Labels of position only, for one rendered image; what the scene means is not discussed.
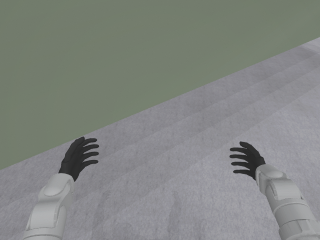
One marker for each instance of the right robot forearm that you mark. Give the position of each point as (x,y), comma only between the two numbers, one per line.
(293,214)

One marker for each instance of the left robot forearm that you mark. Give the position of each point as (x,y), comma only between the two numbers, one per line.
(48,217)

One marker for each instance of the robot left hand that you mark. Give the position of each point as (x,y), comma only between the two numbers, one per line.
(73,164)

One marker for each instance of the robot right hand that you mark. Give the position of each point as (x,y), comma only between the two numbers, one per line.
(252,157)

